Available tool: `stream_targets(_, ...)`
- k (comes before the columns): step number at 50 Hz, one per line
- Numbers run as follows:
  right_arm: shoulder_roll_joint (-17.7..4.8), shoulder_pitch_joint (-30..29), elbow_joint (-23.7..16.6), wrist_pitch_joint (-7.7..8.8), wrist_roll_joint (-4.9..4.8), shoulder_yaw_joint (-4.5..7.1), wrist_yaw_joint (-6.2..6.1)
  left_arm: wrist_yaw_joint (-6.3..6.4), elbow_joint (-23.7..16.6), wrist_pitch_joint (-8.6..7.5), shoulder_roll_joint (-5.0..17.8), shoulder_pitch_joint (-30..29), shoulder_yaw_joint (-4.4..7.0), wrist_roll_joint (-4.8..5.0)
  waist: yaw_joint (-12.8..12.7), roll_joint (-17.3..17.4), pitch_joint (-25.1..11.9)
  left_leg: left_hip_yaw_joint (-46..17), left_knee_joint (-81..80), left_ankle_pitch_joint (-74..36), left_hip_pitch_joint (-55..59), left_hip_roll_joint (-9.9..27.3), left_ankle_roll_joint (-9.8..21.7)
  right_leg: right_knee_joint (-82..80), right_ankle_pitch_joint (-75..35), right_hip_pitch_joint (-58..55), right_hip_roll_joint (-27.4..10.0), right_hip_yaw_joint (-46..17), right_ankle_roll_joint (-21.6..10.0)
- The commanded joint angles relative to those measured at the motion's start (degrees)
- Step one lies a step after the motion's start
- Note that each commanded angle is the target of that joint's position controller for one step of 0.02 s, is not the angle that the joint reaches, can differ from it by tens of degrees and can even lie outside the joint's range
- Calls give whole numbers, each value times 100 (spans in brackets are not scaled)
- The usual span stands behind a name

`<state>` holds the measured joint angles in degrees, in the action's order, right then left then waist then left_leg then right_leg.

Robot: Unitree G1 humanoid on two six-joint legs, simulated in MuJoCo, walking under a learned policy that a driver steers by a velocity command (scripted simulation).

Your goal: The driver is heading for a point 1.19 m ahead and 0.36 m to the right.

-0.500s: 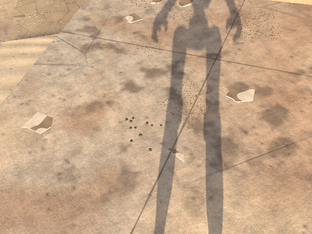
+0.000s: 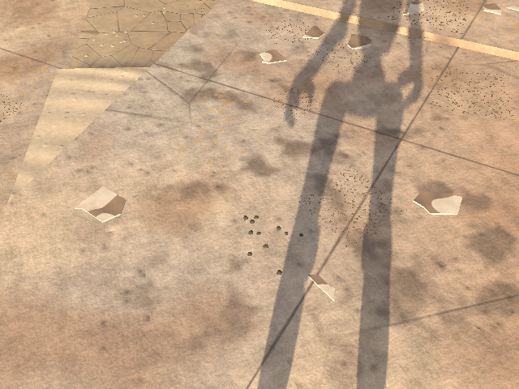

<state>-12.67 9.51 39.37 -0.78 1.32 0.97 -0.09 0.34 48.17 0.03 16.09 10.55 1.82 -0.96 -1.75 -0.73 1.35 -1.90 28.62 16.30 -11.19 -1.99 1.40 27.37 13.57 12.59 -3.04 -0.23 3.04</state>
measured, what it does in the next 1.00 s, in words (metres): shifts its weight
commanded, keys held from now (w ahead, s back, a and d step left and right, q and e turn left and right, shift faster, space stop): no key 0.76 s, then w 0.24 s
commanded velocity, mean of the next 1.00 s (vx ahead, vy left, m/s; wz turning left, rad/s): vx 0.05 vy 0.00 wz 0.02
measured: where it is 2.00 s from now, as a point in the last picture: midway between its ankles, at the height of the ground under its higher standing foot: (298, 373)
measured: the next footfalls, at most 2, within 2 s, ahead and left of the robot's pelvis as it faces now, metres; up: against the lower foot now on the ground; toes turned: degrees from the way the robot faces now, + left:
left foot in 1.50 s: +0.46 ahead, +0.07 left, +0.00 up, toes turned +1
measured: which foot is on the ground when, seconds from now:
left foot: down 0.00-1.00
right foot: down 0.00-1.00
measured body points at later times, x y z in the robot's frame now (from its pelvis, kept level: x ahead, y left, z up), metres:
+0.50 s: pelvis +0.01 +0.00 +0.00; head +0.02 +0.00 +0.45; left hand +0.08 +0.27 -0.14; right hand +0.10 -0.26 -0.13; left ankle -0.01 +0.11 -0.74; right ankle +0.01 -0.15 -0.74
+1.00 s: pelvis +0.04 -0.03 +0.00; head +0.04 -0.05 +0.45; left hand +0.09 +0.24 -0.14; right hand +0.05 -0.30 -0.15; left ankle -0.01 +0.11 -0.74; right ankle +0.03 -0.14 -0.73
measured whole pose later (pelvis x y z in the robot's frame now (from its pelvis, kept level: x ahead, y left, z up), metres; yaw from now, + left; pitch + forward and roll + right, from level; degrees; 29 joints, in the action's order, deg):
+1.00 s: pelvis +0.04 -0.03 +0.00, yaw -1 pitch +0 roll +1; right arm -14.7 19.2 58.3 1.6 -1.9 3.0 -1.5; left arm 0.4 61.6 -3.8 13.6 14.4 2.3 1.5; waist 0.3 1.3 -0.5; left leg -2.1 26.8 19.8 -7.1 0.0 0.8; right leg 35.1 21.9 15.2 -1.0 2.9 -3.4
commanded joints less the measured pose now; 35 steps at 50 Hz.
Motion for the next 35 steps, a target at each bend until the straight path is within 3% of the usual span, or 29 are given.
stream_targets(1,-829,-31,-268,73,-20,231,-40,24,-177,-102,614,-143,145,5,83,196,-84,-681,-723,-727,-134,621,218,-326,-746,-141,-110,-136,-37)
stream_targets(18,-738,210,552,93,-75,253,-97,182,644,-59,610,-42,144,67,60,148,-149,-383,-655,-1348,17,416,127,-348,-899,-379,-86,-84,-65)
stream_targets(35,-693,433,1421,113,-111,174,-167,249,1198,-1,444,102,127,82,82,94,15,-225,-722,-1148,-20,322,61,-422,-802,-329,10,-11,-101)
